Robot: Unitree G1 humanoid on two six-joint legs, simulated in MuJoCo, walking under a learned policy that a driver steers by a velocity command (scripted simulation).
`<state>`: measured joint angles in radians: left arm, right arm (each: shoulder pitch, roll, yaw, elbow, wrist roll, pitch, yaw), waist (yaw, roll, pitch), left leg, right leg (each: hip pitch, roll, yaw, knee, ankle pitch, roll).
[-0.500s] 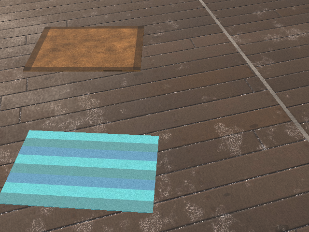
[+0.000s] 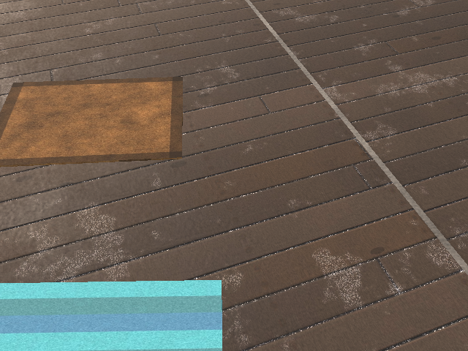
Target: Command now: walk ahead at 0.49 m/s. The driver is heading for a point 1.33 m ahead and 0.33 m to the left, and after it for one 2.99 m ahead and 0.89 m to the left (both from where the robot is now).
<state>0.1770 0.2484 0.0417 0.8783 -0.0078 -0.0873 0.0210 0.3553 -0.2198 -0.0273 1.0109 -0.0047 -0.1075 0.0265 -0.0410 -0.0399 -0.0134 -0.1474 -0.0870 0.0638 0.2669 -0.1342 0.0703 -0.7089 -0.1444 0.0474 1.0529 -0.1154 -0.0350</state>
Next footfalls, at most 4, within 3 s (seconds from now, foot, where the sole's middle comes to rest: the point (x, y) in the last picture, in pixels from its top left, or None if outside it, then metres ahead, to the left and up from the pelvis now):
0.28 right None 0.33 -0.17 -0.78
0.86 left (205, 324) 0.61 0.09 -0.78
1.34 right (227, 232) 0.94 0.01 -0.78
1.86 left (127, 215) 1.03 0.36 -0.78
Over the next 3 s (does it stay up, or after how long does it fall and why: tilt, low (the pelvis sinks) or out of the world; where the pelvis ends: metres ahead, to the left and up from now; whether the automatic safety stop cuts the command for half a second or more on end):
stays up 1.52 0.47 -0.02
